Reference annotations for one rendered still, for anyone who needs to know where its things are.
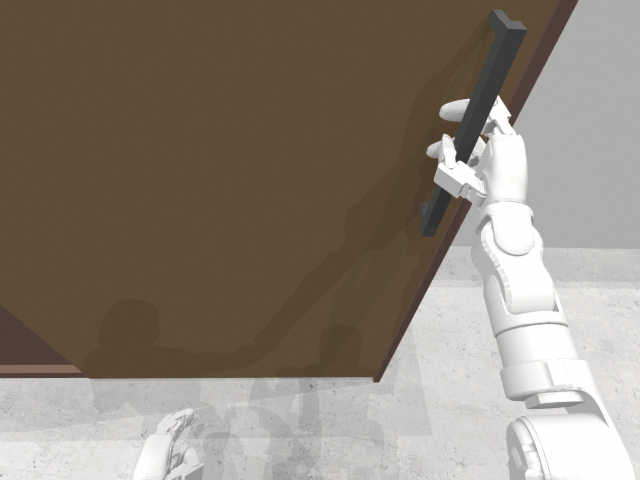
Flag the handle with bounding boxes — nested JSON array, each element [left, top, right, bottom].
[[418, 9, 527, 237]]

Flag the right robot hand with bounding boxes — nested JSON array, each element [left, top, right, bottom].
[[426, 95, 528, 215]]

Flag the right robot upper arm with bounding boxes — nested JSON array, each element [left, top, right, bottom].
[[506, 413, 633, 480]]

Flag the wardrobe door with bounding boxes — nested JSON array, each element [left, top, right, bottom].
[[0, 304, 72, 365], [0, 0, 556, 379]]

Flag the left robot hand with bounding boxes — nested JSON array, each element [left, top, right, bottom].
[[130, 408, 204, 480]]

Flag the right robot forearm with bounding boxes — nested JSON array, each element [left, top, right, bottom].
[[471, 202, 636, 480]]

